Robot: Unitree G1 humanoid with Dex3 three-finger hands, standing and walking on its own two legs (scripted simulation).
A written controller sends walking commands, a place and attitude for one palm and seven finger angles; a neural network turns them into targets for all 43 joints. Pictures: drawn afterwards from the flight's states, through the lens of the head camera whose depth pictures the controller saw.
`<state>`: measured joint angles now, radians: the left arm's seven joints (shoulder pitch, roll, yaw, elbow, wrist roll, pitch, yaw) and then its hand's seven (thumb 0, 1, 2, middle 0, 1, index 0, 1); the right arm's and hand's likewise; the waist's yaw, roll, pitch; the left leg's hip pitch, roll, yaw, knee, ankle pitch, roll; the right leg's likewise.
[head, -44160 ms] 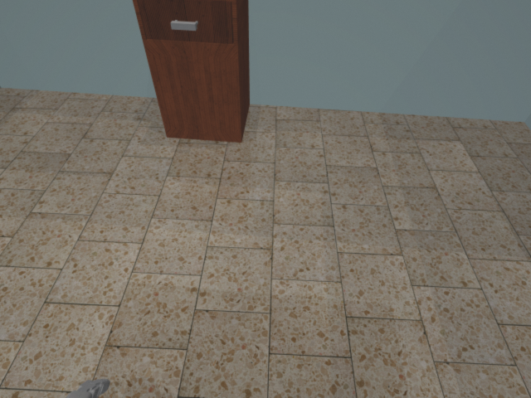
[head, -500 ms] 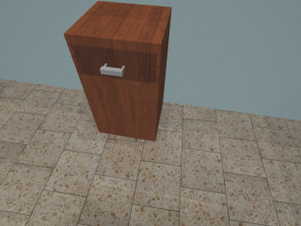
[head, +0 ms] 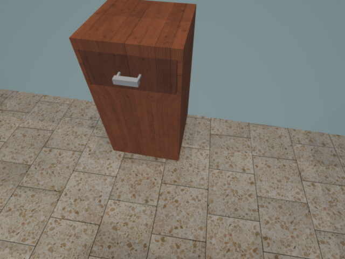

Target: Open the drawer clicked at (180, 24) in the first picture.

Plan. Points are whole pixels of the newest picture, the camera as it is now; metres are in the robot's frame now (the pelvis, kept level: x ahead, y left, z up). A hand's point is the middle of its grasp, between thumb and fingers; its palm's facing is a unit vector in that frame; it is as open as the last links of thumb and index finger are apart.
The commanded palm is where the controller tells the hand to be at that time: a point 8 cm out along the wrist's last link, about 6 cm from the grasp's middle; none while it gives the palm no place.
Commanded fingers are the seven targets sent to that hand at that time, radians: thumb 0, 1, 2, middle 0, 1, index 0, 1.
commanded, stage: look to check the result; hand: left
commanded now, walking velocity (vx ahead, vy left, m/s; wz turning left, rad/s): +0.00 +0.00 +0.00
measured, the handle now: (127, 78) +0.82 +0.24 -0.10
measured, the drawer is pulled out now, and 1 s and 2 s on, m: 0.00 0.00 0.00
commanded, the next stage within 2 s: turn to face it in 0.06 s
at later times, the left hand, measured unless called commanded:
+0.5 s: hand out of the picture +0.09 +0.22 -0.17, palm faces -0.06 -0.95 -0.30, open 7.3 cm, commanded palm none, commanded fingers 0.00 0.90 0.90 -0.20 -0.30 -0.20 -0.30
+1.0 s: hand out of the picture +0.13 +0.23 -0.19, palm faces -0.05 -0.98 -0.17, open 7.3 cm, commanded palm none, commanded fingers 0.00 0.90 0.90 -0.20 -0.30 -0.20 -0.30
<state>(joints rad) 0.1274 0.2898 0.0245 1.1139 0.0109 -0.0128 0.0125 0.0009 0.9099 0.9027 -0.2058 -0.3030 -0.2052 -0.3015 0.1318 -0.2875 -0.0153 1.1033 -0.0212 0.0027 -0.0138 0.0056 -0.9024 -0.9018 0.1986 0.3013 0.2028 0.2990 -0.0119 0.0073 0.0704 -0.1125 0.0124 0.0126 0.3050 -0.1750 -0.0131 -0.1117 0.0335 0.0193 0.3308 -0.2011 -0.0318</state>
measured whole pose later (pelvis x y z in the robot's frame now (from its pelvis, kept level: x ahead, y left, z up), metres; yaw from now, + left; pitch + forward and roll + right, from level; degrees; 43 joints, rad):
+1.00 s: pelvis +0.10 +0.05 -0.01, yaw -4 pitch +0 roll -1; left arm 0.24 0.19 0.07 1.08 0.02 0.02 -0.01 0.01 0.91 0.90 -0.20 -0.30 -0.20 -0.30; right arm 0.46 -0.11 -0.01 1.13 -0.03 -0.06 -0.04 0.00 -0.90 -0.90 0.20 0.30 0.20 0.30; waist -0.03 -0.03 0.09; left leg -0.02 -0.02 0.12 0.34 -0.33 0.06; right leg -0.48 -0.05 -0.06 1.03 -0.35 -0.03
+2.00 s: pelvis +0.26 +0.01 +0.00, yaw -5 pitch +0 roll +3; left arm 0.17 0.18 0.05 0.97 0.02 0.01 0.04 0.00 0.91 0.90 -0.20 -0.30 -0.20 -0.30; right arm 0.09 -0.22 -0.06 1.01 -0.01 0.07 -0.02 0.00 -0.91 -0.90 0.19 0.30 0.20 0.30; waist 0.01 0.00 0.13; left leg -0.30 0.00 0.00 0.81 -0.48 -0.04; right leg -0.21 0.02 -0.06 0.42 -0.22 -0.09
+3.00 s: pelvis +0.27 +0.06 +0.00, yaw -6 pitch +0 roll +0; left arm 0.26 0.15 0.01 1.14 0.01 -0.01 0.04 0.00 0.92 0.90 -0.20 -0.30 -0.20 -0.30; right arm 0.29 -0.13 0.00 1.12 -0.01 -0.01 -0.04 0.01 -0.91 -0.90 0.20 0.30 0.20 0.30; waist 0.00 0.00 0.03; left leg -0.10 0.01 0.04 0.38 -0.27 0.01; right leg -0.19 0.01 -0.03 0.40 -0.21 -0.02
